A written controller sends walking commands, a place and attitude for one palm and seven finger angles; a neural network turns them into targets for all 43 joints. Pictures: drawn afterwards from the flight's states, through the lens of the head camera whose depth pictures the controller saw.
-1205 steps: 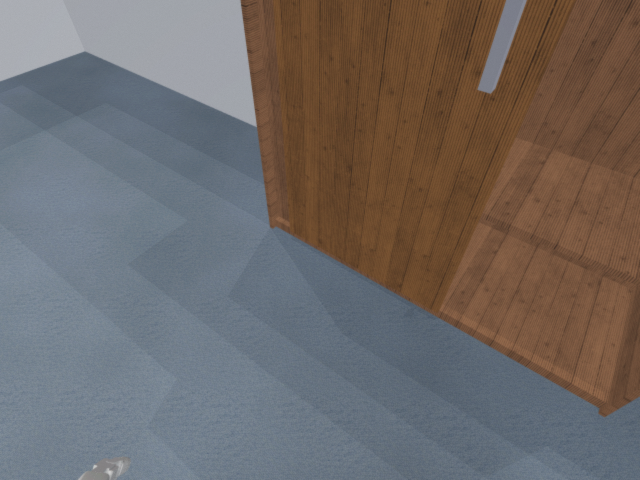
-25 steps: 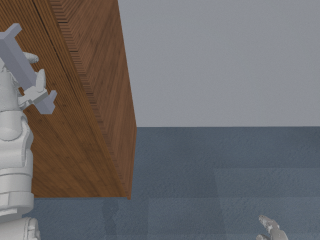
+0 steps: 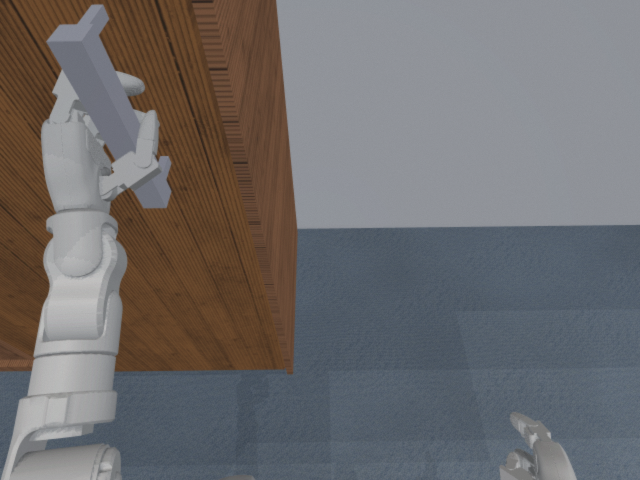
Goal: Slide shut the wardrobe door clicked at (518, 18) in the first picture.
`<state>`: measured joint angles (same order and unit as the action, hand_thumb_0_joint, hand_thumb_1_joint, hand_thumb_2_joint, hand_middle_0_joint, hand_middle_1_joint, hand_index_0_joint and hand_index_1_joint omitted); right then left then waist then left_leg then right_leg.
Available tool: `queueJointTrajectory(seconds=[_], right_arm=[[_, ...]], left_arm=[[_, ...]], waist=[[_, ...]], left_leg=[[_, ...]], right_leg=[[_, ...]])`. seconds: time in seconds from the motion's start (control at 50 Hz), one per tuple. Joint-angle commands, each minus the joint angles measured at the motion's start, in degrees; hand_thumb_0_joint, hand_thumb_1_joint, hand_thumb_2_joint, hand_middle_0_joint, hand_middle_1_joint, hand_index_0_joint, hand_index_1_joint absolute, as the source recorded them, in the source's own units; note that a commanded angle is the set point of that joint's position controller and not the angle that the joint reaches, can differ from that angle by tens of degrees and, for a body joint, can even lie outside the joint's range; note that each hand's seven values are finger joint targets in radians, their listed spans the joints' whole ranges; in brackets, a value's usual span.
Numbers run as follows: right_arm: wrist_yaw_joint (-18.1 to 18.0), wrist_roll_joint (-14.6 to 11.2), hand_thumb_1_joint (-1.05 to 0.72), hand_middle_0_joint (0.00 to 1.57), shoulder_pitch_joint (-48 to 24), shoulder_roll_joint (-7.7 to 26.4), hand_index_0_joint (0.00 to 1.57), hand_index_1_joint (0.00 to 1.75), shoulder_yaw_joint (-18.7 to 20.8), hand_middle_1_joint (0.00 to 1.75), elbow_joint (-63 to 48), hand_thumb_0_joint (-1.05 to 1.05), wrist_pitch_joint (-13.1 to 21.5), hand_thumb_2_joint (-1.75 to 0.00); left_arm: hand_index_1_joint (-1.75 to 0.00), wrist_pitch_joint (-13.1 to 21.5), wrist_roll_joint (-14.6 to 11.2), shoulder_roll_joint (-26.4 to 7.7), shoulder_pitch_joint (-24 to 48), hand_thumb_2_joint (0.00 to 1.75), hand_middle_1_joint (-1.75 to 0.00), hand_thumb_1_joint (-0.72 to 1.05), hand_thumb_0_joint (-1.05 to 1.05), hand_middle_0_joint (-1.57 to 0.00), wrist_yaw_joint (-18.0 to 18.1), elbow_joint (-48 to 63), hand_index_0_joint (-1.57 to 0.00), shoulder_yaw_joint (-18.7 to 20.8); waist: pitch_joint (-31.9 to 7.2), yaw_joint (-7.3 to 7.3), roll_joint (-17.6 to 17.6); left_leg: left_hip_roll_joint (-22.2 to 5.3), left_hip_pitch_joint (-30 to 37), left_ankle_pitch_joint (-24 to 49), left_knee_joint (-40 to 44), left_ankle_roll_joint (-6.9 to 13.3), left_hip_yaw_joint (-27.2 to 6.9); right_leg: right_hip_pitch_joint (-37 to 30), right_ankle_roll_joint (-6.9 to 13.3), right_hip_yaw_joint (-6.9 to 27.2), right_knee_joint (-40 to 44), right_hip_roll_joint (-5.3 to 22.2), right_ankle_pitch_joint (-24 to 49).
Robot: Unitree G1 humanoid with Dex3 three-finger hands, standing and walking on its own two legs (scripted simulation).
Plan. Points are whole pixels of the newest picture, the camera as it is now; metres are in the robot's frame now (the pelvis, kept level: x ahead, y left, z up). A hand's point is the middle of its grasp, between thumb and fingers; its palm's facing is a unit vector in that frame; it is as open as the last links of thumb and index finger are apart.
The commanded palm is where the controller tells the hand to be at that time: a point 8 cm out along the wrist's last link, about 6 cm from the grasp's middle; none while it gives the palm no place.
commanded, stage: stop walking and hold the door there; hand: left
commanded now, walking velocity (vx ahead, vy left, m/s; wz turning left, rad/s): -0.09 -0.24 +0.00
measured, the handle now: (129, 118) +0.42 +0.21 +0.22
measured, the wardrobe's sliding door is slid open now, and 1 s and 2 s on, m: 0.00 0.00 0.00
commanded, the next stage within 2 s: loosen the grip on the handle in 0.76 s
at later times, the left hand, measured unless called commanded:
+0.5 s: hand (147, 154) +0.38 +0.18 +0.21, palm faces +0.16 -0.99 -0.05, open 6.2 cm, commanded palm +0.36 +0.20 +0.20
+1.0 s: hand (129, 148) +0.38 +0.19 +0.22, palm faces +0.14 -0.99 +0.01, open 7.4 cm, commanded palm +0.35 +0.23 +0.21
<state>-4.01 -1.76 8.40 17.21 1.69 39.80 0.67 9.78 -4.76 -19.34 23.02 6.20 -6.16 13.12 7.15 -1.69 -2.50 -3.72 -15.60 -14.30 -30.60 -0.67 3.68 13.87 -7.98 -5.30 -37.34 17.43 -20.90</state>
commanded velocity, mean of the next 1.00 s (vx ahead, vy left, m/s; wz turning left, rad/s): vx -0.01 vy -0.10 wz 0.00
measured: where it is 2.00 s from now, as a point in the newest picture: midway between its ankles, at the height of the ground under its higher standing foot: outside the picture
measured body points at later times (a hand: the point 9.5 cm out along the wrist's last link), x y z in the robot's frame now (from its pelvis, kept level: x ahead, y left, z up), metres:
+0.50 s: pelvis +0.00 +0.04 +0.01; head +0.07 +0.04 +0.46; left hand +0.37 +0.23 +0.22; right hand +0.20 -0.15 -0.10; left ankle +0.02 +0.18 -0.72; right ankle +0.01 -0.09 -0.72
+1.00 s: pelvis -0.01 +0.03 +0.02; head -0.01 +0.04 +0.47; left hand +0.37 +0.25 +0.22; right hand +0.17 -0.20 -0.07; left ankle +0.02 +0.18 -0.72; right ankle +0.01 -0.09 -0.72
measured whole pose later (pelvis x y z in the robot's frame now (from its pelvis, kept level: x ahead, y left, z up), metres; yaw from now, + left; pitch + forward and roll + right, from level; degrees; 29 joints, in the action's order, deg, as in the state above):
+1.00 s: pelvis -0.01 +0.03 +0.02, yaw +1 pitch +0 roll +1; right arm -1.9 -2.2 10.2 11.2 0.6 40.4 6.4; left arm 3.9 -6.3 -10.8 29.6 2.1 -17.8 8.9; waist -0.2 1.7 -1.3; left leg -4.1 -14.3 -10.2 -25.2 -3.1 3.1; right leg 13.9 -0.2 -2.7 -28.4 2.3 -14.2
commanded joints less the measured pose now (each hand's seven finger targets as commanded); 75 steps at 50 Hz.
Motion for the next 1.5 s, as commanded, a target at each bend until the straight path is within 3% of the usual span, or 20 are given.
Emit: queueJointTrajectory(seconds=[0.0,0.04,0.16,0.22,0.32,0.38,0.5,0.82,0.84,0.86,0.88,0.9,0.92,0.94,1.0,1.06,1.22,1.24,1.36,1.48], right_arm=[[-0.35,-1.17,-0.9,0.2,-4.96,3.67,0.2,0.3,1.57,0.3,-10.96,0.0,3.55,-0.9],[0.33,-0.58,-0.9,0.2,-5.83,1.64,0.2,0.3,0.86,0.3,-9.63,0.0,4.44,-0.9],[1.67,-0.19,-0.9,0.2,-7.11,0.77,0.2,0.3,-0.53,0.3,-9.45,0.0,5.45,-0.9],[1.63,-0.45,-0.9,0.2,-6.25,0.58,0.2,0.3,0.02,0.3,-9.29,0.0,4.99,-0.9],[1.7,0.57,-0.9,0.2,-7.83,0.27,0.2,0.3,-1.16,0.3,-9.91,0.0,4.54,-0.9],[1.93,0.54,-0.9,0.2,-7.75,0.21,0.2,0.3,-1.09,0.3,-10.03,0.0,4.89,-0.9],[1.53,-0.23,-0.9,0.2,-6.45,-0.22,0.2,0.3,-0.81,0.3,-10.44,0.0,4.35,-0.9],[0.54,-0.18,-0.9,0.2,-6.73,0.61,0.2,0.3,-0.72,0.3,-11.47,0.0,2.35,-0.9],[1.06,1.39,-0.9,0.2,-5.11,3.54,0.2,0.3,4.27,0.3,-10.23,0.0,5.14,-0.9],[1.55,1.7,-0.9,0.2,-1.51,1.52,0.2,0.3,1.76,0.3,-7.35,0.0,8.4,-0.9],[1.68,-1.39,-0.9,0.2,2.95,3.44,0.2,0.3,3.38,0.3,-6.84,0.0,9.24,-0.9],[1.97,-1.47,-0.9,0.2,2.41,1.53,0.2,0.3,2.15,0.3,-6.47,0.0,9.19,-0.9],[1.73,-0.79,-0.9,0.2,1.41,2.68,0.2,0.3,2.16,0.3,-6.15,0.0,9.14,-0.9],[1.63,-0.4,-0.9,0.2,0.64,2.65,0.2,0.3,1.86,0.3,-5.46,0.0,9.05,-0.9],[2.58,-0.56,-0.9,0.2,0.57,1.7,0.2,0.3,0.09,0.3,-6.24,0.0,9.97,-0.9],[2.35,-0.6,-0.9,0.2,0.7,2.34,0.2,0.3,0.01,0.3,-6.34,0.0,11.64,-0.9],[1.45,-0.5,-0.9,0.2,2.97,2.78,0.2,0.3,0.01,0.3,-5.09,0.0,14.86,-0.9],[1.18,-0.3,-0.9,0.2,3.09,3.58,0.2,0.3,0.82,0.3,-5.36,0.0,14.55,-0.9],[0.22,-0.46,-0.9,0.2,0.5,3.47,0.2,0.3,-0.37,0.3,-6.32,0.0,15.4,-0.9],[0.3,0.32,-0.9,0.2,-0.07,3.13,0.2,0.3,0.04,0.3,-7.31,0.0,16.15,-0.9]], left_arm=[[-1.4,4.22,0.98,-6.36,23.95,0.9,-1.4,0.9,0.0,-0.45,-0.59,22.89,-0.45,-3.69],[-1.4,4.11,2.03,-1.98,24.81,0.9,-1.4,0.9,0.0,-0.45,-1.12,23.05,-0.45,-7.19],[-1.4,2.24,2.33,-2.78,27.55,0.9,-1.4,0.9,0.0,-0.45,-0.01,22.55,-0.45,-7.5],[-1.4,0.53,1.21,3.2,28.1,0.9,-1.4,0.9,0.0,-0.45,-1.04,19.39,-0.45,-13.12],[-1.4,1.28,1.57,5.96,27.83,0.9,-1.4,0.9,0.0,-0.45,-1.22,20.86,-0.45,-16.19],[-1.4,0.9,1.8,6.06,26.48,0.9,-1.4,0.9,0.0,-0.45,-1.13,19.85,-0.45,-16.65],[-1.4,-0.01,1.51,3.9,23.74,0.9,-1.4,0.9,0.0,-0.45,-1.01,18.27,-0.45,-14.57],[-1.4,-0.38,1.43,3.37,18.41,0.9,-1.4,0.9,0.0,-0.45,-0.31,15.61,-0.45,-13.57],[-1.4,0.29,8.06,-41.36,59.96,0.9,-1.4,0.9,0.0,-0.45,-0.06,10.85,-0.45,23.23],[-1.4,-6.72,6.47,-4.12,41.57,0.84,-1.4,0.78,0.0,-0.45,-2.63,-20.87,-0.45,1.01],[-1.4,-6.47,0.74,-1.83,29.46,0.78,-1.4,0.66,0.0,-0.45,-2.36,-8.68,-0.45,1.81],[-1.4,-5.74,-0.1,9.22,22.94,0.73,-1.4,0.54,0.0,-0.45,-4.36,-4.89,-0.45,-5.07],[-1.4,-3.54,-3.07,3.47,28.52,0.67,-1.4,0.42,0.0,-0.45,-4.72,1.33,-0.45,-0.36],[-1.4,-2.89,-3.63,-1.9,27.69,0.61,-1.4,0.3,0.0,-0.45,-3.84,-1.73,-0.45,4.42],[-1.4,-0.31,0.38,5.94,30.77,0.43,-1.4,-0.07,0.0,-0.45,-1.18,-6.61,-0.45,-6.3],[-1.38,4.74,3.29,2.81,35.35,0.26,-1.38,-0.43,0.0,-0.44,1.19,-11.66,-0.44,-7.17],[-1.25,11.85,3.47,0.61,47.46,0.2,-1.25,-0.55,0.0,-0.33,-0.67,-16.22,-0.33,-9.49],[-1.23,12.31,3.78,-13.23,40.99,0.2,-1.23,-0.55,0.0,-0.32,-0.23,-14.75,-0.32,3.68],[-1.15,10.85,-1.98,-4.71,36.47,0.2,-1.15,-0.55,0.0,-0.25,-1.4,-12.34,-0.25,-1.05],[-1.15,9.59,-0.04,-4.43,28.98,0.2,-1.15,-0.55,0.0,-0.25,1.3,-1.62,-0.25,-0.88]], waist=[[-22.18,-0.02,16.82],[-19.34,-0.51,13.84],[-23.97,0.41,9.46],[-22.14,-0.23,-9.1],[-22.32,0.6,14.62],[-21.06,0.79,13.34],[-25.1,0.43,0.33],[-22.06,1.19,3.44],[-14.74,5.7,-16.5],[-33.82,-2.35,-11.18],[-36.27,2.01,-0.6],[-34.67,1.3,6.74],[-35.77,2.48,14.93],[-32.77,2.88,13.11],[-18.22,-0.67,3.83],[-11.56,-1.66,-4.63],[-21.51,-1.7,4.18],[-25.99,2.5,4.09],[-19.13,1.41,0.63],[-20.95,2.64,2.71]], left_leg=[[-13.53,22.46,41.19,4.17,10.4,-13.47],[-13.67,17.49,38.85,3.41,11.44,-11.99],[-6.67,12.15,18.66,-2.03,3.44,-2.98],[-2.49,10.27,10.82,-2.91,1.14,-3.04],[-12.16,17.6,22.02,8.34,5.44,-10.93],[-12.25,18.86,27.2,6.9,5.34,-9.17],[-5.36,14.84,21.71,0.29,1.47,-2.08],[-4.7,13.01,19.33,4.52,2.16,-2.3],[-2.78,7.4,19.31,-2.27,2.79,2.98],[5.02,6.02,29.36,8.49,1.74,1.29],[2.34,13.47,36.08,6.56,-0.83,0.36],[0.76,17.05,40.16,5.22,-1.85,-0.73],[1.16,21.77,36.43,3.13,-2.42,-0.54],[2.22,17.93,27.89,3.21,-2.01,0.84],[2.56,6.87,7.53,5.71,-0.16,-0.57],[2.27,1.4,-8.48,7.1,0.69,-2.13],[3.54,0.83,-15.51,3.71,0.34,-2.58],[3.75,-0.29,-14.65,3.91,0.59,-2.38],[3.66,-3.39,-15.85,4.18,1.02,-2.63],[3.09,-1.06,-9.74,4.38,1.62,-2.71]], right_leg=[[13.18,6.28,-1.94,-22.81,-13.24,-10.23],[10.86,6.09,1.14,-16.67,-12.62,-13.01],[-8.33,8.04,4.9,12.57,-12.8,20.22],[-5.75,10.64,8.02,10.7,-9.84,23.85],[1.58,6.94,2.25,3.35,-16.25,4.72],[1.62,7.05,2.62,6.73,-16.36,4.68],[-8.51,8.25,7.22,12.48,-11.24,33.4],[-7.37,7.79,6.28,14.19,-11.84,26.43],[-4.21,6.4,10.84,18.45,-13.45,43.17],[-13.55,10.77,3.04,3.89,-17.66,53.15],[-10.02,10.31,0.78,4.28,-17.01,44.01],[-2.89,9.37,0.64,5.68,-17.99,35.33],[-0.98,9.07,2.31,8.71,-17.33,28.3],[-3.04,9.37,2.63,10.32,-17.37,27.84],[3.17,8.5,1.85,12.63,-17.57,14.11],[8.86,7.85,3.15,13.93,-17.32,-0.4],[10.24,8.47,4.96,10.75,-17.56,-6.08],[4.72,8.68,6.16,11.48,-17.11,-7.72],[4.88,8.37,6.15,12.47,-17.25,-9.25],[3.44,8.65,5.54,10.81,-17.31,-2.44]])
